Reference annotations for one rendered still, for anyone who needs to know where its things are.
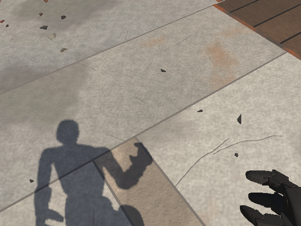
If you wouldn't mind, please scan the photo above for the robot right hand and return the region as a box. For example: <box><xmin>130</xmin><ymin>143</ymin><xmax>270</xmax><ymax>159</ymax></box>
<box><xmin>240</xmin><ymin>169</ymin><xmax>301</xmax><ymax>226</ymax></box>

